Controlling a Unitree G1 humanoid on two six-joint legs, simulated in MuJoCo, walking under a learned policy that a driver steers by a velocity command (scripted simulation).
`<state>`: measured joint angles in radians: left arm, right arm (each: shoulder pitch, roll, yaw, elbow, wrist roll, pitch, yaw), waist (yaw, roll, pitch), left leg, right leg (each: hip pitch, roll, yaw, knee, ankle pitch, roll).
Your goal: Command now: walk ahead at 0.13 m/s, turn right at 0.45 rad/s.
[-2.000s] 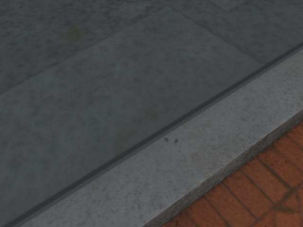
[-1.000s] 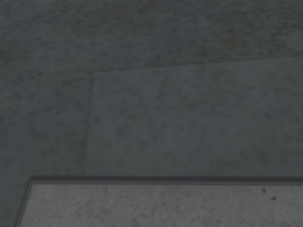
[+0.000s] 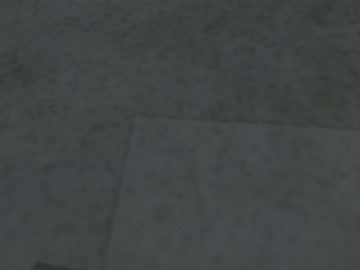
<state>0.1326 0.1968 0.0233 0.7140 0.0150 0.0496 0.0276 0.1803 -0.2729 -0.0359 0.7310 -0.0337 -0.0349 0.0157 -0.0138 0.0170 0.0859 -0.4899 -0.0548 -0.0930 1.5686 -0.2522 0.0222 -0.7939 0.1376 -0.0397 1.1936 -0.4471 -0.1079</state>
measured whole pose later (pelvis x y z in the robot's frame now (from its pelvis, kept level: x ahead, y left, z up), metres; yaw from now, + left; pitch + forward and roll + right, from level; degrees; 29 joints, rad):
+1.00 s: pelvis +0.53 -0.11 +0.09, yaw -31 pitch +3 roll +2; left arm -0.03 0.24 0.00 0.58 -0.02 -0.07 -0.05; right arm 0.47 -0.26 -0.04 0.86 0.02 -0.08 0.02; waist -0.13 -0.04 0.04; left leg 0.11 -0.03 0.08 0.21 -0.36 0.01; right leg -0.61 -0.05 0.01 0.58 -0.04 -0.05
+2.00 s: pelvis +1.02 -0.38 +0.10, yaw -30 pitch +2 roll +2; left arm 0.05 0.25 0.03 0.70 -0.01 -0.08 -0.04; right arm 0.39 -0.28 -0.05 0.84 0.02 -0.06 0.00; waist -0.09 -0.04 0.01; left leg 0.00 -0.04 0.03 0.26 -0.30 0.03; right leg -0.60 -0.07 0.03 0.56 0.02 0.00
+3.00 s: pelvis +1.51 -0.54 +0.11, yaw +2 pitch +2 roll +0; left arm 0.00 0.28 0.05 0.71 0.00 -0.10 -0.02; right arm 0.36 -0.28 -0.07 0.72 0.02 -0.04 -0.01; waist -0.08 -0.04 0.03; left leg -0.11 -0.11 -0.17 0.38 -0.29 0.08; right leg -0.60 -0.03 0.10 0.55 0.04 0.05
